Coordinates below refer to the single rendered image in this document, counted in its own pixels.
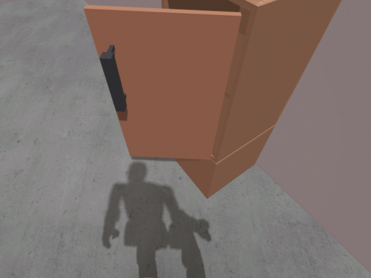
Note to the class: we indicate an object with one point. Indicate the handle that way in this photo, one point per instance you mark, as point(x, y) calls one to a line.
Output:
point(110, 69)

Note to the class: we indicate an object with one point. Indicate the cupboard door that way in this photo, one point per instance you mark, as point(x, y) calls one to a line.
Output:
point(174, 66)

